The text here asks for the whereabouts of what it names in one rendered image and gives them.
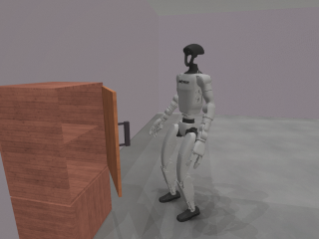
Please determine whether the right robot foot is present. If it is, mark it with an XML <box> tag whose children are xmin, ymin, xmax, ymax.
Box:
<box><xmin>159</xmin><ymin>190</ymin><xmax>180</xmax><ymax>203</ymax></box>

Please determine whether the cupboard door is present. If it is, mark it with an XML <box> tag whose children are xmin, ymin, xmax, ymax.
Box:
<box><xmin>101</xmin><ymin>86</ymin><xmax>123</xmax><ymax>197</ymax></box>

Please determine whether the robot right upper arm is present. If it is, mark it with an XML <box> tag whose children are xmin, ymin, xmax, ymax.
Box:
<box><xmin>173</xmin><ymin>73</ymin><xmax>182</xmax><ymax>104</ymax></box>

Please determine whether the robot right hand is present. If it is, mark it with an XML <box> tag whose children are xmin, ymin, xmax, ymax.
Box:
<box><xmin>149</xmin><ymin>118</ymin><xmax>164</xmax><ymax>137</ymax></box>

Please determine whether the robot left hand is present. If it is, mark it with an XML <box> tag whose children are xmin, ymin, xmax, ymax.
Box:
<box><xmin>185</xmin><ymin>140</ymin><xmax>205</xmax><ymax>169</ymax></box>

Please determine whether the right robot forearm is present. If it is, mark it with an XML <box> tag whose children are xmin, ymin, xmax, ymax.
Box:
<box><xmin>160</xmin><ymin>99</ymin><xmax>178</xmax><ymax>121</ymax></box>

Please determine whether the left robot forearm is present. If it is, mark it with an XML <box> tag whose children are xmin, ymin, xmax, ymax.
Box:
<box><xmin>196</xmin><ymin>104</ymin><xmax>215</xmax><ymax>142</ymax></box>

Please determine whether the robot right thigh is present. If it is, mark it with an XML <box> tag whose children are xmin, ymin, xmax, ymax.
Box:
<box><xmin>160</xmin><ymin>123</ymin><xmax>182</xmax><ymax>171</ymax></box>

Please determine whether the robot left upper arm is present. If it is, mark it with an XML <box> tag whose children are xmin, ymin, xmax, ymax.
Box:
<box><xmin>196</xmin><ymin>74</ymin><xmax>215</xmax><ymax>114</ymax></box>

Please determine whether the handle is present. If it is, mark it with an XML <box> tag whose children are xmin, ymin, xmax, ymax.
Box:
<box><xmin>118</xmin><ymin>121</ymin><xmax>131</xmax><ymax>146</ymax></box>

